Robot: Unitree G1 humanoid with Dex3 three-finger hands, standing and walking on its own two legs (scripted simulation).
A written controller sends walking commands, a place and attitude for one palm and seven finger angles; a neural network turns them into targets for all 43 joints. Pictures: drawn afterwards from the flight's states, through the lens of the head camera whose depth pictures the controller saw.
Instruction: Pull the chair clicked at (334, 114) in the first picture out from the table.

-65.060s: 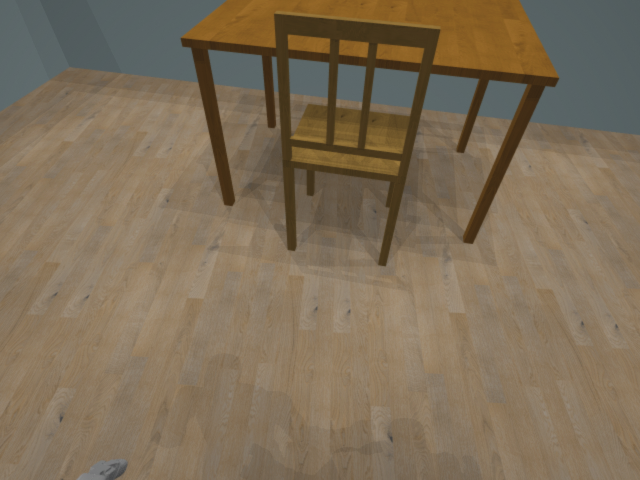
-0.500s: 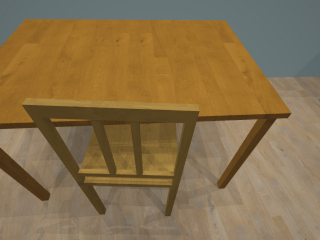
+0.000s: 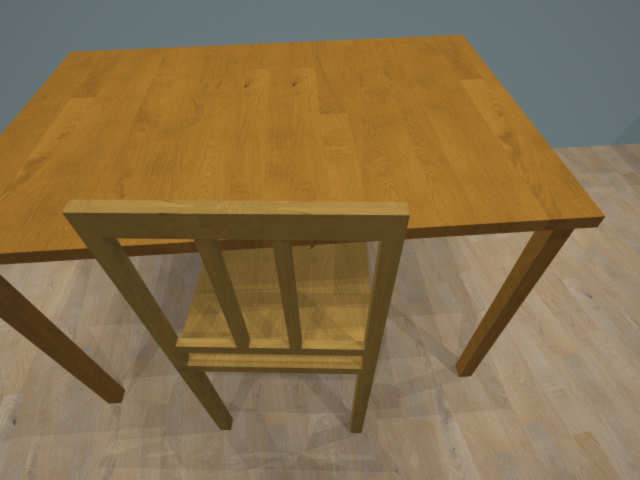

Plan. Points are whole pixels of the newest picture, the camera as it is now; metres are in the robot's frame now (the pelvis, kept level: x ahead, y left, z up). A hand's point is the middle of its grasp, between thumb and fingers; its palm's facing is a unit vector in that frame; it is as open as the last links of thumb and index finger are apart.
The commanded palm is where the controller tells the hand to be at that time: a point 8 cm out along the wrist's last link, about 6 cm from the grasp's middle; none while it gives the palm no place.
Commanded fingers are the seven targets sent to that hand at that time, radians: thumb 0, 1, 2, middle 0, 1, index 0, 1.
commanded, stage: come to a stop and stand still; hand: left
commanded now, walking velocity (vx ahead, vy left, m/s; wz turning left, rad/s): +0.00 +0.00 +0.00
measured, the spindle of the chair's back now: (227, 298) +0.40 +0.17 -0.06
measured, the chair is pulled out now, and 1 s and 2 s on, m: -0.09 -0.09 -0.09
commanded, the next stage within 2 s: look again from close up in 0.62 s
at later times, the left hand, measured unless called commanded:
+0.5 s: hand out of the picture +0.01 +0.18 -0.17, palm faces -0.01 -0.98 -0.21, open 7.4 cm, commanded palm none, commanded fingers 0.00 0.90 0.90 -0.20 -0.30 -0.20 -0.30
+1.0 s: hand out of the picture +0.01 +0.17 -0.17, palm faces -0.01 -0.98 -0.20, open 7.4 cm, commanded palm none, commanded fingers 0.00 0.90 0.90 -0.20 -0.30 -0.20 -0.30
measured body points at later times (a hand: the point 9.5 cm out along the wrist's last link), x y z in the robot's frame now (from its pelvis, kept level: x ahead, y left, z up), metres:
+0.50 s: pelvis +0.00 +0.01 +0.00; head +0.03 +0.01 +0.45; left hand +0.02 +0.23 -0.15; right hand +0.02 -0.22 -0.16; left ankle +0.02 +0.10 -0.74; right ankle -0.05 -0.09 -0.73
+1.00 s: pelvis +0.01 +0.01 +0.00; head +0.03 +0.01 +0.45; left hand +0.01 +0.23 -0.15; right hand -0.01 -0.21 -0.16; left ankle +0.02 +0.10 -0.74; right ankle -0.05 -0.09 -0.73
